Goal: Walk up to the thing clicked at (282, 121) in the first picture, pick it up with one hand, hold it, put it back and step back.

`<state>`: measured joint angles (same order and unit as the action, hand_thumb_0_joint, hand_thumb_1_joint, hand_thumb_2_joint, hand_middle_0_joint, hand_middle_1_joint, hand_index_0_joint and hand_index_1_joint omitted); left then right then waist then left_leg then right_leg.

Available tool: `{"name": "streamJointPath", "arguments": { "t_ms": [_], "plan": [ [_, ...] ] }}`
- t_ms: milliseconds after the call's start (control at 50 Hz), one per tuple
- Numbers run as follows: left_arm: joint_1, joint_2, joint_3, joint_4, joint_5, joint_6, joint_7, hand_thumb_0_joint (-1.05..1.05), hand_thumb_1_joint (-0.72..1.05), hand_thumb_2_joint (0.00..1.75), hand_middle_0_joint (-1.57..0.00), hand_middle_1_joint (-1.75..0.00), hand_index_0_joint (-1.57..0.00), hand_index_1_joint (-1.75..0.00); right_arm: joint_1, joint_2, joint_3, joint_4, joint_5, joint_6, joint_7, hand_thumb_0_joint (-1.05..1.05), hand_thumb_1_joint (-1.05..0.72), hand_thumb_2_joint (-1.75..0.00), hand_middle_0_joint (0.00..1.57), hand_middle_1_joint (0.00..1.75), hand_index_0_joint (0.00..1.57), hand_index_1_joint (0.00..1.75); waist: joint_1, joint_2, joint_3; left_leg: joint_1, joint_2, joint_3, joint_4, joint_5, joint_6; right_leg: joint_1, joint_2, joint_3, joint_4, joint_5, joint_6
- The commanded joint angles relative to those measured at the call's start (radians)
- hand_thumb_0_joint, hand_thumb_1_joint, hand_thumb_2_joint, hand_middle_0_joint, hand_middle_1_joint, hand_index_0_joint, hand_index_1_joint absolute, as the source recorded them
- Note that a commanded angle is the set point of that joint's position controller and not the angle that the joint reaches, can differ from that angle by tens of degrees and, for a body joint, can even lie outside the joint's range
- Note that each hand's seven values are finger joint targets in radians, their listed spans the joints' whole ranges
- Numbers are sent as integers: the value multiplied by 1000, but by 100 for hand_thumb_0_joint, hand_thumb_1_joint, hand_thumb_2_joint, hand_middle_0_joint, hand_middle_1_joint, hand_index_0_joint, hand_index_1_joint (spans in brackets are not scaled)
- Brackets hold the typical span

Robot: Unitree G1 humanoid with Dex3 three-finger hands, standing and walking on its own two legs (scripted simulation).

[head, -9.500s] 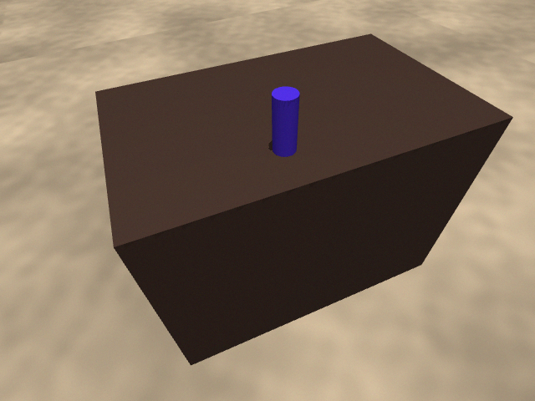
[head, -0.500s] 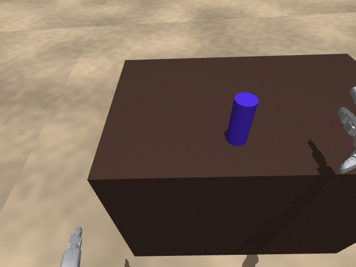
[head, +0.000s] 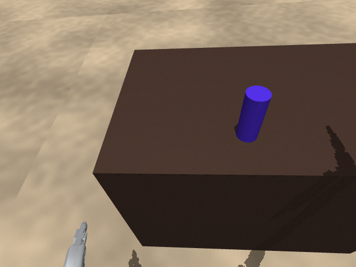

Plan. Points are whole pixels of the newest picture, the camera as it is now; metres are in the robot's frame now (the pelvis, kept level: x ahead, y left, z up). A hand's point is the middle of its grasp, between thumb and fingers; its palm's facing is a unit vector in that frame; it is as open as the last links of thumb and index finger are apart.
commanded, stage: go down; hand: right
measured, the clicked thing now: (251, 115) +0.49 -0.14 +0.06
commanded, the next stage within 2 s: approach in 1.32 s
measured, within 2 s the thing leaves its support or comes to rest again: neither
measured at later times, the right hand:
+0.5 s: hand out of the picture +0.43 -0.33 +0.17, palm faces +0.08 +1.00 +0.01, open 17.7 cm
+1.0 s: hand out of the picture +0.44 -0.34 +0.16, palm faces +0.08 +1.00 +0.00, open 17.7 cm
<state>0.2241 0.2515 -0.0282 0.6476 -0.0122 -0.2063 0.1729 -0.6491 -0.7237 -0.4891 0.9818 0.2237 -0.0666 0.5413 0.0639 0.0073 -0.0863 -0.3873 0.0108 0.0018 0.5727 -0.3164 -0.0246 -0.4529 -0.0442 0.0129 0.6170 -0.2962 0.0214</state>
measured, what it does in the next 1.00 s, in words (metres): stands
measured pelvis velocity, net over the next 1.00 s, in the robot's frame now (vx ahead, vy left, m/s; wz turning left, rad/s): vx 0.00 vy -0.01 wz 0.02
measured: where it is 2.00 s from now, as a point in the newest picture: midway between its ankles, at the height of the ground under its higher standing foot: outside the picture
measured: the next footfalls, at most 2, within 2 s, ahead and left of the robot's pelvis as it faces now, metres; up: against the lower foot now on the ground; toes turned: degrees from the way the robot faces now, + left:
none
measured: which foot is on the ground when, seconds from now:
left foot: down 0.00-1.00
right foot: down 0.00-1.00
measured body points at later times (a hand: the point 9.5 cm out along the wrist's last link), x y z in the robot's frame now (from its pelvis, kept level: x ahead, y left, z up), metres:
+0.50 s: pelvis +0.00 -0.01 -0.01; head +0.05 -0.03 +0.44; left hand +0.14 +0.26 -0.07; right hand +0.42 -0.38 +0.17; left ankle -0.02 +0.14 -0.73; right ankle +0.00 -0.13 -0.73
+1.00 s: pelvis +0.00 -0.01 -0.01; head +0.06 -0.03 +0.43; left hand +0.13 +0.25 -0.07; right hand +0.43 -0.39 +0.17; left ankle -0.02 +0.14 -0.73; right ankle +0.00 -0.13 -0.73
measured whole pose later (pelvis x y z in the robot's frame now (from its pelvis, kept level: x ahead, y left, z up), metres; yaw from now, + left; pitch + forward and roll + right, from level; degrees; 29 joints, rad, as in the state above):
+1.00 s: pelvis +0.00 -0.01 -0.01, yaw +1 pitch +12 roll +2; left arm 0.27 0.26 -0.06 0.52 0.00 -0.20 0.14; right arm -0.87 -0.86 -0.51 1.19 0.15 -0.09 0.54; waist 0.13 0.00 -0.09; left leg -0.53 0.00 -0.01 0.64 -0.33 -0.03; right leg -0.61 -0.06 0.01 0.73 -0.33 0.01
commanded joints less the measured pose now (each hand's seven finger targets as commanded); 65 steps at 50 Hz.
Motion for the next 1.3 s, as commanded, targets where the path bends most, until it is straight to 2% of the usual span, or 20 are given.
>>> {"name": "streamJointPath", "arguments": {
  "t_ms": [0, 80, 160, 240, 440, 480, 540, 660, 700, 780, 800, 880, 940, 1020, 1100, 1120, 1140, 1200, 1260, 1280],
  "plan": [
    [-66, 175, 66, -143, -4, -53, 12, 0, -55, 5, -5, -5, -5, -6, -450, -355, -61, -219, 30, -67, 3, 0, 61, -3, 5, 5, 5, 5, 11, -132, -316, 7, -28, 21, -47, 317, 23, 255, 25, -1, -36, 318, -41],
    [-64, 182, 71, -166, -1, -52, 14, 0, -55, 5, -5, -5, -5, -6, -474, -361, -52, -187, 18, -66, 4, 0, 61, -4, 4, 5, 4, 5, 22, -120, -337, -3, -27, 20, -38, 334, 23, 264, 23, -1, -20, 344, -42],
    [-47, 188, 78, -182, -2, -47, 10, 0, -55, 6, -5, -5, -5, -5, -483, -416, -80, -174, 4, -64, 0, 0, 61, -3, 5, 5, 5, 5, 3, -142, -348, 34, -22, 15, -37, 347, 24, 227, 31, -8, -16, 338, -40],
    [-23, 164, 57, -189, 1, -44, -2, 0, -55, 5, -5, -5, -5, -5, -474, -409, -75, -120, -5, -65, 1, 0, 61, -4, 4, 5, 5, 5, -2, -159, -337, 18, -33, 24, -31, 315, 29, 216, 19, -2, -13, 349, -29],
    [-8, 168, 53, -176, 6, -48, -3, 0, -55, 6, -5, -5, -5, -6, -564, -432, -68, -121, -18, -84, -1, 0, 61, -4, 4, 5, 4, 5, 28, -185, -391, -37, -36, 16, -9, 349, 28, 258, 11, 2, 32, 441, -27],
    [-20, 204, 83, -181, 6, -47, -1, 0, -55, 6, -5, -5, -5, -5, -544, -442, -75, -75, -17, -76, 0, 0, 61, -4, 4, 5, 4, 5, 32, -175, -379, -35, -38, 20, -7, 339, 28, 240, 12, 2, 28, 417, -27],
    [-44, 182, 61, -215, 5, -51, -5, 0, -55, 6, -5, -5, -5, -6, -593, -425, -47, -74, -31, -78, 4, 0, 61, -4, 4, 5, 5, 5, 44, -160, -353, -54, -37, 20, -8, 308, 31, 208, 11, 4, 23, 355, -32],
    [-11, 146, 26, -231, 8, -50, -15, 0, -55, 5, -5, -5, -5, -5, -628, -450, -51, -55, -41, -83, 4, 0, 61, -4, 4, 5, 5, 5, 41, -175, -360, -57, -35, 19, -5, 277, 30, 188, 16, -1, 24, 289, -34],
    [12, 168, 54, -201, 9, -51, -11, 0, -55, 5, -5, -5, -5, -5, -640, -454, -49, -43, -41, -82, 4, 0, 61, -4, 4, 5, 5, 5, 52, -192, -360, -86, -38, 20, 0, 266, 31, 194, 13, 2, 27, 284, -31],
    [-29, 174, 48, -243, 11, -56, -18, 0, -54, 5, -5, -5, -5, -5, -688, -491, -58, -68, -50, -87, -3, 0, 60, -4, 5, 5, 5, 5, 37, -229, -401, -75, -39, 20, 5, 258, 34, 201, 13, 5, 33, 290, -25],
    [-16, 165, 42, -227, 11, -56, -17, 0, -55, 5, -5, -5, -5, -5, -659, -471, -50, -1, -52, -80, -1, 0, 61, -3, 5, 5, 5, 5, 50, -194, -353, -100, -42, 24, 4, 240, 33, 171, 12, 6, 33, 262, -28],
    [-29, 165, 34, -270, 9, -57, -19, 0, -55, 6, -5, -5, -5, -5, -604, -482, -67, 13, -51, -84, 0, 0, 61, -3, 5, 5, 5, 5, 33, -176, -381, -57, -39, 23, 9, 238, 31, 137, 17, 3, 35, 235, -32],
    [2, 200, 63, -287, 10, -51, -12, 0, -55, 5, -5, -5, -5, -5, -617, -509, -81, -39, -50, -84, 1, 0, 61, -2, 5, 5, 5, 5, 32, -202, -457, -56, -43, 27, 22, 282, 32, 209, 12, 8, 47, 334, -23],
    [17, 170, 43, -258, 6, -44, -16, 0, -55, 6, -5, -5, -4, -6, -630, -471, -64, -54, -38, -89, 1, 0, 61, -2, 5, 5, 5, 5, 39, -215, -405, -101, -51, 34, 27, 281, 35, 223, 3, 18, 59, 420, -16],
    [-15, 176, 47, -273, 9, -47, -17, 0, -55, 6, -5, -5, -4, -6, -632, -472, -64, -32, -45, -87, 1, 0, 61, -2, 5, 5, 5, 5, 47, -190, -387, -80, -43, 25, 26, 289, 31, 172, 12, 5, 56, 327, -28],
    [36, 167, 45, -217, 12, -44, -16, 0, -56, 6, -5, -5, -4, -6, -616, -431, -36, -2, -50, -85, 3, 0, 61, -3, 5, 5, 5, 5, 63, -189, -344, -108, -45, 26, 28, 276, 32, 150, 10, 6, 56, 317, -28],
    [26, 162, 38, -228, 9, -41, -20, 0, -55, 6, -5, -5, -4, -6, -589, -437, -44, -12, -51, -81, 3, 0, 60, -3, 5, 5, 5, 5, 41, -182, -351, -99, -43, 25, 27, 277, 33, 152, 13, 5, 55, 325, -29],
    [24, 198, 72, -279, 7, -41, -22, 0, -55, 6, -5, -5, -4, -6, -590, -457, -58, -48, -44, -81, 10, 0, 61, -3, 5, 5, 5, 5, 47, -182, -411, -89, -45, 28, 34, 306, 32, 203, 10, 8, 65, 377, -26],
    [36, 163, 41, -265, 6, -37, -27, 0, -55, 6, -5, -5, -5, -6, -598, -452, -66, -75, -31, -88, 20, 0, 61, -3, 5, 5, 5, 5, 45, -180, -405, -82, -41, 24, 41, 332, 28, 190, 14, 8, 77, 393, -29],
    [25, 182, 59, -275, 3, -38, -23, 0, -54, 5, -5, -5, -5, -5, -581, -488, -96, -61, -28, -87, 21, 0, 61, -3, 5, 5, 5, 5, 35, -180, -424, -68, -39, 23, 40, 334, 27, 190, 17, 5, 78, 377, -31]
  ]
}}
